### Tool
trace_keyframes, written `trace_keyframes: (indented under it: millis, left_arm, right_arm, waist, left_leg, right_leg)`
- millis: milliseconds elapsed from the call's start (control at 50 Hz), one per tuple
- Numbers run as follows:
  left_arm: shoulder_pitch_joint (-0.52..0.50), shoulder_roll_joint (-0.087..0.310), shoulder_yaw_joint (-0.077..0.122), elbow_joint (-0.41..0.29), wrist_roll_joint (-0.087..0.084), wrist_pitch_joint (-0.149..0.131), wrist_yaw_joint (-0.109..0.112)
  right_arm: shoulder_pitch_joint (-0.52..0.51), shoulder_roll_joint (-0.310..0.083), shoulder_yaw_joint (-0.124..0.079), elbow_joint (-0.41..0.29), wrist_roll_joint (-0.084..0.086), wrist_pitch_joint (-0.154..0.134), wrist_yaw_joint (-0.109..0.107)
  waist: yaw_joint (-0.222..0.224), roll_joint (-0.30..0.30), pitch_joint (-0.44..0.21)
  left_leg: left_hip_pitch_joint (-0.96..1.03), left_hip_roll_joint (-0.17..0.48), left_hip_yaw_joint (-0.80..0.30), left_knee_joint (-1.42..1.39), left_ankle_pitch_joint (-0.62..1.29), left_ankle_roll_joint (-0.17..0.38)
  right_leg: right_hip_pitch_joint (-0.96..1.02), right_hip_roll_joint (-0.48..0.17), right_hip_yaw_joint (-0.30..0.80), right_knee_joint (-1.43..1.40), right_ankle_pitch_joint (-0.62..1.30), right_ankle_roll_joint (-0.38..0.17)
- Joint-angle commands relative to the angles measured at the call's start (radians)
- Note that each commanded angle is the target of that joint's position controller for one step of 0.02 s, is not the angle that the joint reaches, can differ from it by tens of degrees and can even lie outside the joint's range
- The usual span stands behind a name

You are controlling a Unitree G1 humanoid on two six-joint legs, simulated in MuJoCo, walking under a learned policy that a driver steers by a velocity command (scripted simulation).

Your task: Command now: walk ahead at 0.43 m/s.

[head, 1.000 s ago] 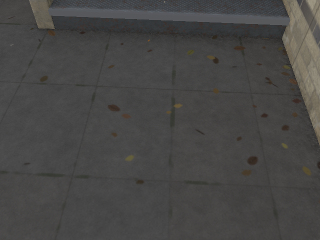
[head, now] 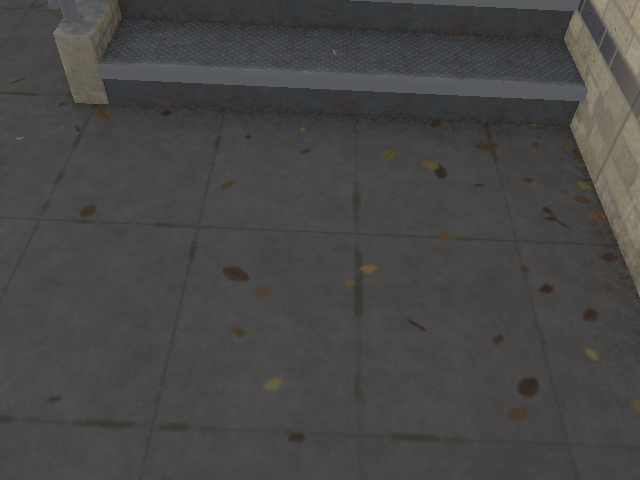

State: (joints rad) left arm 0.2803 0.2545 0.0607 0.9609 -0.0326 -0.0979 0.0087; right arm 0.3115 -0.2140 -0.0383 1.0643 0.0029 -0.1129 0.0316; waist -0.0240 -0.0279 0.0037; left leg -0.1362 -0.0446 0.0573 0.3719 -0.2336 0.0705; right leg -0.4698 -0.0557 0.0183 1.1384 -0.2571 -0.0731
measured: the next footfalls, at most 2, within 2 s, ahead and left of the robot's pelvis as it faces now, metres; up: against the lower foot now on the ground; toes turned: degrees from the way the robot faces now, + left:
right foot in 0.38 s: +0.39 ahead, -0.14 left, +0.00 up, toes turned -2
left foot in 0.92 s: +0.68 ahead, +0.11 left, +0.00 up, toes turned +3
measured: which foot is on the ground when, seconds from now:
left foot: down 0.00-0.40, up 0.42-0.90, down 0.92-1.00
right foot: up 0.00-0.36, down 0.38-0.92, up 0.94-1.00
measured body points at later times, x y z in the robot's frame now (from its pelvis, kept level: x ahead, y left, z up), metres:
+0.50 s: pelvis +0.27 -0.05 -0.01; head +0.30 -0.05 +0.43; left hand +0.42 +0.21 -0.13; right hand +0.27 -0.31 -0.16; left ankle +0.13 +0.09 -0.64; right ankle +0.35 -0.13 -0.74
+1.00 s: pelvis +0.56 +0.02 -0.02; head +0.59 +0.04 +0.43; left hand +0.56 +0.29 -0.17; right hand +0.72 -0.24 -0.12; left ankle +0.64 +0.11 -0.74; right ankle +0.40 -0.12 -0.66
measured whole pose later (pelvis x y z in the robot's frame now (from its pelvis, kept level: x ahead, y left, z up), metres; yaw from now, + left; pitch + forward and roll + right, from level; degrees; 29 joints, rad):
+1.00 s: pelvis +0.56 +0.02 -0.02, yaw +1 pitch +2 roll -1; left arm 0.33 0.27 0.04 1.00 -0.03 -0.09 0.00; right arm 0.11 -0.25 -0.05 0.87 0.01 -0.11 0.03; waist 0.02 -0.02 0.03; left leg -0.44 0.00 0.05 0.56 -0.15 0.06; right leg -0.27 0.00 0.03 1.08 -0.45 -0.04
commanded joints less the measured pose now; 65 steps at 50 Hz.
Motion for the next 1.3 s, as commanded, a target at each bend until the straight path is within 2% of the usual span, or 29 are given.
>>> trace_keyframes:
  millis: [20,120,260,320,340,360,380,400,420,440,460,480,500,540,600,700,800,860,900,920,940,960,980,1000,1020,1060,1100,1180,1300]
  left_arm:
    - [-0.008,0.052,0.020,-0.049,0.010,0.004,-0.002]
    - [-0.212,0.033,0.011,-0.133,0.016,0.007,-0.005]
    - [-0.425,0.021,-0.012,-0.211,0.004,-0.012,-0.045]
    - [-0.403,0.055,-0.004,-0.224,0.003,-0.022,-0.062]
    - [-0.340,0.085,0.010,-0.211,0.004,-0.022,-0.060]
    - [-0.190,0.126,0.032,-0.170,0.002,-0.022,-0.054]
    - [0.007,0.176,0.054,-0.117,0.006,-0.017,-0.043]
    - [0.173,0.281,0.077,-0.084,0.038,-0.012,-0.034]
    - [0.183,0.218,0.056,-0.068,0.036,-0.007,-0.036]
    - [0.088,0.156,0.036,-0.075,0.021,-0.008,-0.037]
    - [-0.014,0.112,0.022,-0.097,0.020,-0.009,-0.036]
    - [-0.087,0.081,0.009,-0.103,0.026,-0.015,-0.043]
    - [-0.124,0.053,0.000,-0.104,0.035,-0.022,-0.048]
    - [-0.121,0.055,0.000,-0.084,0.036,-0.025,-0.054]
    - [-0.069,0.105,0.009,-0.055,0.038,-0.029,-0.037]
    - [0.020,0.136,0.014,-0.030,0.026,-0.016,-0.010]
    - [0.110,0.154,0.021,0.013,0.010,0.002,-0.005]
    - [0.098,0.172,0.030,0.017,0.010,0.019,-0.001]
    - [0.063,0.157,0.024,0.006,0.016,0.032,0.000]
    - [0.076,0.118,0.005,-0.018,0.032,0.032,0.001]
    - [0.203,-0.022,-0.035,-0.023,0.032,0.009,-0.012]
    - [0.160,0.069,-0.017,-0.010,0.010,-0.016,-0.015]
    - [0.065,0.138,0.000,-0.040,-0.015,-0.031,-0.018]
    - [0.005,0.139,0.000,-0.055,-0.013,-0.034,-0.012]
    - [-0.027,0.132,0.006,-0.059,0.004,-0.030,-0.006]
    - [0.006,0.098,0.009,-0.052,0.013,-0.003,-0.004]
    - [0.006,0.070,0.007,-0.053,0.016,0.016,-0.001]
    - [-0.125,0.067,0.011,-0.098,0.029,0.022,-0.001]
    - [-0.315,0.042,-0.003,-0.150,0.018,0.009,-0.021]
  right_arm:
    - [0.039,-0.113,-0.005,-0.030,-0.005,-0.005,-0.007]
    - [0.093,-0.141,-0.004,-0.035,-0.010,0.011,-0.034]
    - [0.202,-0.143,-0.009,-0.014,0.006,0.028,-0.042]
    - [0.177,-0.172,-0.020,-0.024,0.005,0.038,-0.046]
    - [0.165,-0.189,-0.026,-0.031,0.002,0.042,-0.047]
    - [0.141,-0.192,-0.026,-0.039,-0.003,0.049,-0.047]
    - [0.115,-0.181,-0.018,-0.059,-0.009,0.050,-0.044]
    - [0.214,-0.070,0.013,-0.082,-0.017,0.033,-0.032]
    - [0.248,-0.039,0.025,-0.056,0.010,0.003,-0.021]
    - [0.135,-0.144,-0.003,-0.092,0.038,-0.019,-0.018]
    - [0.039,-0.169,-0.009,-0.126,0.052,-0.027,-0.021]
    - [0.003,-0.158,-0.013,-0.132,0.043,-0.023,-0.029]
    - [0.015,-0.148,-0.023,-0.128,0.027,-0.009,-0.037]
    - [0.069,-0.088,-0.018,-0.120,0.019,0.020,-0.040]
    - [-0.014,-0.102,-0.024,-0.161,0.008,0.035,-0.047]
    - [-0.218,-0.087,-0.018,-0.224,0.003,0.022,-0.035]
    - [-0.354,-0.096,-0.011,-0.275,0.017,0.015,-0.010]
    - [-0.327,-0.131,-0.021,-0.286,0.018,0.005,0.005]
    - [-0.107,-0.194,-0.057,-0.223,0.015,0.002,0.001]
    - [0.083,-0.273,-0.082,-0.180,0.005,0.003,-0.008]
    - [0.163,-0.358,-0.101,-0.153,-0.002,0.010,-0.005]
    - [0.154,-0.255,-0.072,-0.161,0.004,0.007,-0.002]
    - [0.066,-0.208,-0.057,-0.179,0.006,0.003,-0.005]
    - [-0.019,-0.181,-0.047,-0.201,0.002,0.002,-0.006]
    - [-0.074,-0.152,-0.038,-0.208,-0.006,0.001,-0.002]
    - [-0.095,-0.122,-0.029,-0.200,-0.015,-0.004,0.003]
    - [-0.066,-0.144,-0.035,-0.182,-0.009,-0.009,-0.001]
    - [-0.005,-0.172,-0.042,-0.155,-0.005,0.000,-0.024]
    - [0.084,-0.182,-0.042,-0.115,0.007,0.013,-0.036]
  waist:
    - [0.014,0.087,0.077]
    - [-0.021,0.077,0.102]
    - [-0.066,0.086,0.147]
    - [-0.012,0.116,0.098]
    - [0.028,0.145,0.039]
    - [0.109,0.161,-0.054]
    - [0.197,0.156,-0.175]
    - [0.169,-0.065,-0.369]
    - [0.152,-0.187,-0.481]
    - [0.148,-0.137,-0.296]
    - [0.116,-0.076,-0.159]
    - [0.073,0.008,-0.074]
    - [0.031,0.002,-0.040]
    - [-0.008,-0.030,-0.016]
    - [-0.010,-0.025,0.036]
    - [0.051,-0.018,0.056]
    - [0.092,-0.023,0.081]
    - [0.053,-0.043,0.056]
    - [-0.063,-0.035,-0.076]
    - [-0.122,0.062,-0.227]
    - [-0.060,0.341,-0.350]
    - [-0.088,0.272,-0.365]
    - [-0.078,0.212,-0.222]
    - [-0.050,0.125,-0.148]
    - [-0.022,0.082,-0.085]
    - [0.027,0.109,-0.060]
    - [0.041,0.097,-0.032]
    - [0.017,0.073,0.013]
    - [-0.044,0.086,0.063]
  left_leg:
    - [0.069,0.245,-0.244,-0.254,0.164,0.113]
    - [0.085,0.236,-0.170,-0.277,0.309,0.114]
    - [0.216,0.270,-0.123,-0.247,0.363,0.109]
    - [0.287,0.297,-0.108,-0.139,0.643,0.093]
    - [0.299,0.295,-0.103,-0.057,0.834,0.083]
    - [0.275,0.267,-0.077,0.112,0.976,0.065]
    - [0.098,0.229,-0.062,0.352,0.875,0.034]
    - [-0.294,0.078,-0.032,0.766,0.368,-0.025]
    - [-0.484,-0.031,-0.166,0.997,-0.308,-0.033]
    - [-0.584,0.042,-0.203,1.061,-0.279,-0.008]
    - [-0.590,0.100,-0.163,1.029,-0.187,0.003]
    - [-0.545,0.144,-0.139,0.955,-0.112,-0.001]
    - [-0.477,0.178,-0.141,0.888,-0.067,-0.003]
    - [-0.402,0.197,-0.132,0.828,-0.044,-0.016]
    - [-0.482,0.216,-0.116,0.700,0.053,-0.051]
    - [-0.505,0.181,-0.076,0.347,0.325,-0.066]
    - [-0.518,0.149,-0.072,0.190,0.295,-0.049]
    - [-0.449,0.124,-0.061,0.146,0.178,-0.010]
    - [-0.143,0.060,-0.005,0.119,0.155,0.033]
    - [0.158,0.206,-0.168,0.142,0.172,0.094]
    - [0.510,0.429,-0.652,0.025,-0.019,0.258]
    - [0.519,0.435,-0.788,-0.075,-0.127,0.251]
    - [0.403,0.405,-0.642,-0.080,-0.092,0.201]
    - [0.263,0.370,-0.514,-0.095,0.011,0.176]
    - [0.134,0.333,-0.423,-0.125,0.106,0.163]
    - [0.019,0.290,-0.330,-0.181,0.176,0.152]
    - [-0.018,0.280,-0.271,-0.221,0.232,0.165]
    - [0.018,0.269,-0.198,-0.257,0.289,0.159]
    - [0.072,0.242,-0.114,-0.261,0.250,0.123]
  right_leg:
    - [-0.215,-0.079,0.017,-0.049,0.105,0.016]
    - [-0.292,-0.072,-0.006,-0.315,0.275,0.062]
    - [-0.265,-0.015,-0.045,-0.578,0.324,0.032]
    - [-0.155,0.028,-0.067,-0.624,0.232,-0.012]
    - [-0.048,0.063,-0.088,-0.616,0.198,-0.030]
    - [0.143,0.098,-0.109,-0.629,0.201,-0.060]
    - [0.456,0.034,-0.035,-0.605,0.227,-0.107]
    - [0.886,-0.252,0.395,-0.606,0.129,-0.253]
    - [0.982,-0.375,0.770,-0.803,0.011,-0.333]
    - [0.831,-0.321,0.644,-0.843,-0.038,-0.264]
    - [0.644,-0.281,0.469,-0.873,0.014,-0.220]
    - [0.470,-0.237,0.351,-0.915,0.107,-0.193]
    - [0.360,-0.191,0.263,-0.947,0.153,-0.167]
    - [0.247,-0.161,0.190,-1.001,0.177,-0.171]
    - [0.209,-0.152,0.123,-1.046,0.228,-0.189]
    - [0.275,-0.115,0.040,-1.047,0.257,-0.142]
    - [0.436,-0.175,0.048,-0.988,0.228,-0.126]
    - [0.516,-0.215,0.065,-0.907,0.331,-0.099]
    - [0.481,-0.144,0.004,-0.641,0.612,-0.058]
    - [0.303,-0.080,-0.051,-0.334,0.443,-0.022]
    - [-0.117,0.113,-0.056,0.031,-0.141,0.047]
    - [-0.241,0.090,0.095,0.176,-0.308,0.032]
    - [-0.314,0.037,0.093,0.207,-0.237,0.010]
    - [-0.287,-0.020,0.065,0.170,-0.141,0.005]
    - [-0.245,-0.054,0.054,0.102,-0.077,0.008]
    - [-0.143,-0.089,0.059,0.027,-0.016,0.012]
    - [-0.147,-0.097,0.047,-0.037,0.015,0.026]
    - [-0.254,-0.098,0.037,-0.238,0.197,0.061]
    - [-0.207,-0.046,-0.016,-0.526,0.367,0.062]
Velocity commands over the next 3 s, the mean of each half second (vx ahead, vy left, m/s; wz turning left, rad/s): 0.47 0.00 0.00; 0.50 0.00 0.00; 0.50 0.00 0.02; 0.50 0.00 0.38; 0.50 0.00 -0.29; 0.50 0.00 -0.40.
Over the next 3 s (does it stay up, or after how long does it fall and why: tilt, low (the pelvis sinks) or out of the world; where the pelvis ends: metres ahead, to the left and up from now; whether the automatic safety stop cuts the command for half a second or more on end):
stays up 1.66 0.06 0.00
